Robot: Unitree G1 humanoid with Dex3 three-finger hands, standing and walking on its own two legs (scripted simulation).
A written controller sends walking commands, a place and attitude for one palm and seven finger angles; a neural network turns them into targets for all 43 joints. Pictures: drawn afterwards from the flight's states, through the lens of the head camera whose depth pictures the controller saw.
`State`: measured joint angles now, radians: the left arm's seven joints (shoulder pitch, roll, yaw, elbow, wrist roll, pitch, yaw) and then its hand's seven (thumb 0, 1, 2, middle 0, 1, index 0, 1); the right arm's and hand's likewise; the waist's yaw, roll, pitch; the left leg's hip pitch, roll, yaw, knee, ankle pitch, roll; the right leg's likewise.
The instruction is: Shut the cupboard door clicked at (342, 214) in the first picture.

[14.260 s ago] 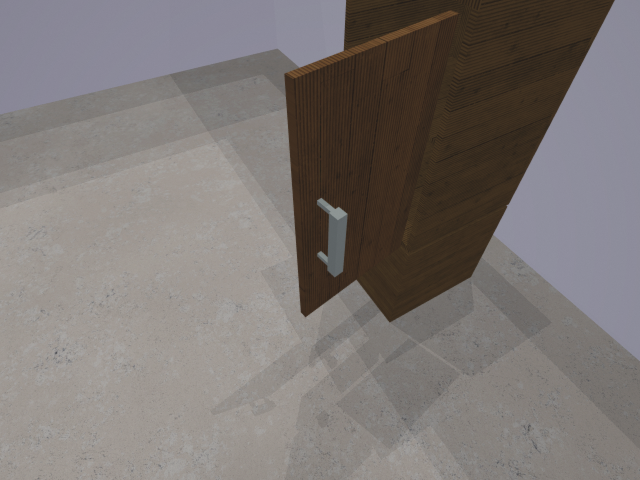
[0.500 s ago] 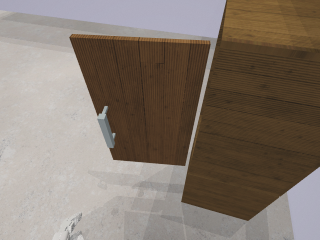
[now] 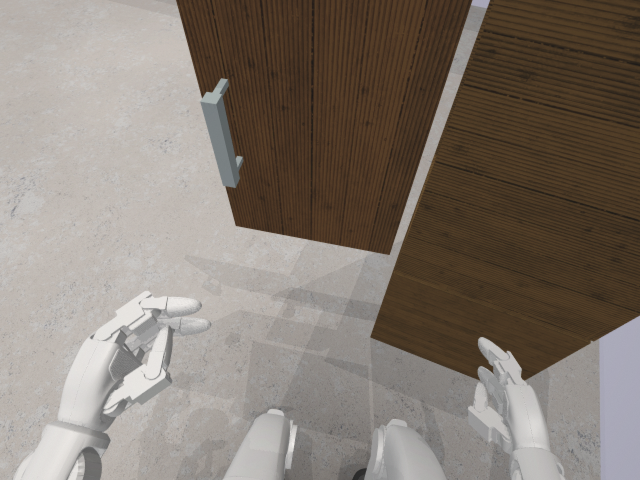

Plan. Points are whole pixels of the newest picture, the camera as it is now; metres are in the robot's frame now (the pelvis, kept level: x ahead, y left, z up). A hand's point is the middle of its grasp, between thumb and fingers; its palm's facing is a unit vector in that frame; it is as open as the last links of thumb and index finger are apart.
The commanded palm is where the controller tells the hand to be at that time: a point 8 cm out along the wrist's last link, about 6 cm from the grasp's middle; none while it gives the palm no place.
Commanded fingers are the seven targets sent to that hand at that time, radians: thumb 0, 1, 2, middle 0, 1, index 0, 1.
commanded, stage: raise the hand and make a fist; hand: left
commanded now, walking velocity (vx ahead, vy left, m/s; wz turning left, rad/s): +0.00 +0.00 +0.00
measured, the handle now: (227, 136) +0.57 +0.22 +0.06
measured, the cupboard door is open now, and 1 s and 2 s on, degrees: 100 100 100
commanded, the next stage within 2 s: bring the fist close to the handle in 1.30 s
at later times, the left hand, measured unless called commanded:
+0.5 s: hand (149, 346) +0.24 +0.22 +0.06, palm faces -0.08 -1.00 -0.03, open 3.3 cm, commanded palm +0.22 +0.27 +0.06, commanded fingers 0.00 0.90 0.90 -1.23 -1.42 -1.23 -1.42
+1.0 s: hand (159, 328) +0.25 +0.21 +0.06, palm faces -0.09 -0.99 -0.05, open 3.1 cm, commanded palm +0.23 +0.26 +0.07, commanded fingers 0.00 0.90 0.90 -1.30 -1.50 -1.30 -1.50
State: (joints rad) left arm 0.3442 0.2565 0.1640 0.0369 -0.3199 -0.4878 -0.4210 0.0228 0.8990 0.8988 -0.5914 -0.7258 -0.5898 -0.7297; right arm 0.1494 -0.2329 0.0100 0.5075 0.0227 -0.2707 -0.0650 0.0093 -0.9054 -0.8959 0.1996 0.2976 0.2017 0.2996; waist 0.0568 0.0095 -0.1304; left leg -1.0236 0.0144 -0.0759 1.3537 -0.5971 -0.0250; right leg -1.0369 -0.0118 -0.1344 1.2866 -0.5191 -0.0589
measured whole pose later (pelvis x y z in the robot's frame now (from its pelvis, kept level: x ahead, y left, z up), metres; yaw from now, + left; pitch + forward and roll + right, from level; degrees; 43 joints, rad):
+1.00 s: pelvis +0.03 +0.03 +0.01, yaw -1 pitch +18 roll -3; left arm 0.39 0.27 0.17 -0.06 -0.29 -0.36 -0.33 0.02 0.90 0.90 -1.29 -1.49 -1.29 -1.50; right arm 0.26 -0.24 0.01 0.46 0.01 -0.17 -0.04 0.01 -0.90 -0.90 0.20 0.30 0.21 0.30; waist 0.00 0.03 -0.17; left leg -1.00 0.00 -0.03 1.29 -0.62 0.02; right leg -1.01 -0.02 -0.09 1.22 -0.52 -0.01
